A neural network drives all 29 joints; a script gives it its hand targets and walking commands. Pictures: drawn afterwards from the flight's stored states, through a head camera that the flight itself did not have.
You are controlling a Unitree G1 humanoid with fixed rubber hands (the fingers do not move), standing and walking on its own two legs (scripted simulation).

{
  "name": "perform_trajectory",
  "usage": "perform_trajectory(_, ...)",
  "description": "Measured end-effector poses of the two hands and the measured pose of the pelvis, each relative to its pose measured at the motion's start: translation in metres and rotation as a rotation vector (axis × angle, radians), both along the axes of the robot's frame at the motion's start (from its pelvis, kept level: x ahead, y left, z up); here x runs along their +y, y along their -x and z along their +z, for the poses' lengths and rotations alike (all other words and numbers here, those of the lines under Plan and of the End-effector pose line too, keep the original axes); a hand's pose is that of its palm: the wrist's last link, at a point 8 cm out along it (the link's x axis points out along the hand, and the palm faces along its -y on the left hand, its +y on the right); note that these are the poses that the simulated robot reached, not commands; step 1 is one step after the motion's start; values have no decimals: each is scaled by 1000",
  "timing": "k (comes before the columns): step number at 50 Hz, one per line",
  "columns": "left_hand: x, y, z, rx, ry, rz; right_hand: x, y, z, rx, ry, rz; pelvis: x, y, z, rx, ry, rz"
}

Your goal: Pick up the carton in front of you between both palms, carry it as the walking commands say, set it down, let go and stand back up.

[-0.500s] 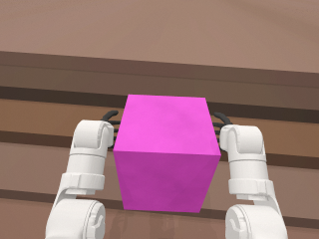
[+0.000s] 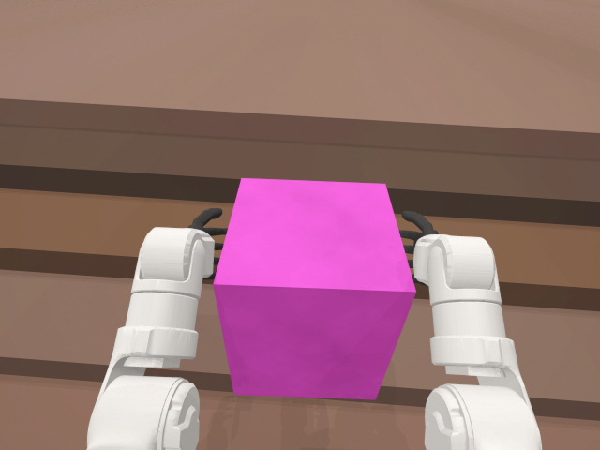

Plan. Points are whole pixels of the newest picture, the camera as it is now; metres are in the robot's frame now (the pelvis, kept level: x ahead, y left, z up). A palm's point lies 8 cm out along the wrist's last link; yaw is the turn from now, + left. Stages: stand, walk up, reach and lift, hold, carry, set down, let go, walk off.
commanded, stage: carry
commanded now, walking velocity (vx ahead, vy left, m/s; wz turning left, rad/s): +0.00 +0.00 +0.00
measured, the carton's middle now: (309, 290) +0.35 +0.00 +0.06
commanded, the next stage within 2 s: none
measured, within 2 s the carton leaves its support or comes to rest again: neither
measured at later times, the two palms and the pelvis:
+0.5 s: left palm (192, 254) +0.33 +0.15 +0.14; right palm (426, 259) +0.34 -0.15 +0.14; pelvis -0.01 +0.00 +0.00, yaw +0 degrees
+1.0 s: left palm (231, 167) +0.48 +0.12 +0.18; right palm (427, 167) +0.49 -0.18 +0.19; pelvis +0.12 -0.02 +0.01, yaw -2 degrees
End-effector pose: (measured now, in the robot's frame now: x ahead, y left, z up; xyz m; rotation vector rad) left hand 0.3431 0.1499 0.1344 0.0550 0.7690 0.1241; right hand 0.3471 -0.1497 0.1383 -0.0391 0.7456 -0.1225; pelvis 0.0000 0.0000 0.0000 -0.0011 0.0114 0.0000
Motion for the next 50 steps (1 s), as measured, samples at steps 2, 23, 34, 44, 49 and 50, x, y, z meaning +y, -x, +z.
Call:
perform_trajectory(2, 1, 1, 0, 0, 0, 1, 1, 1, 0, 0, 0, 1, 0, 1, 0, 0, 0, 0)
perform_trajectory(23, 4, 11, 1, -9, -1, -4, 3, 12, 1, -9, 3, -2, 4, 12, -1, 0, 0, -2)
perform_trajectory(34, -17, -32, 47, -79, 1, -26, -18, -18, 40, -78, -1, -27, -7, -14, 1, 55, 2, -7)
perform_trajectory(44, -36, -80, 39, -24, -7, 0, -36, -87, 45, -24, -29, -18, -30, -69, 0, 56, 4, -33)
perform_trajectory(49, -28, -122, 45, -41, -19, 25, -27, -135, 47, -40, -49, -3, -25, -106, 5, 53, -16, -41)
perform_trajectory(50, -26, -134, 47, -43, -18, 28, -26, -146, 47, -42, -54, -5, -22, -116, 6, 55, -20, -41)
